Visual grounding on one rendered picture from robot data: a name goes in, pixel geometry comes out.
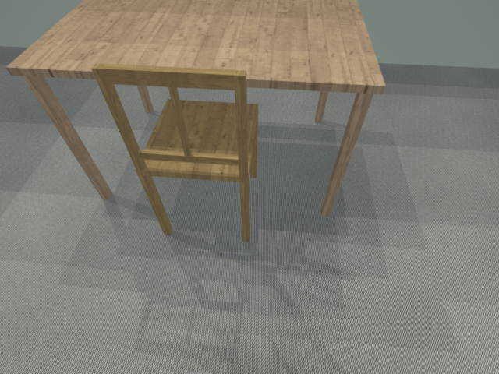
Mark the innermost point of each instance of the table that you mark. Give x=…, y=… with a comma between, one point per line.
x=319, y=45

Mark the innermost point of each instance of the chair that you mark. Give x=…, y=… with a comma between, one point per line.
x=203, y=140

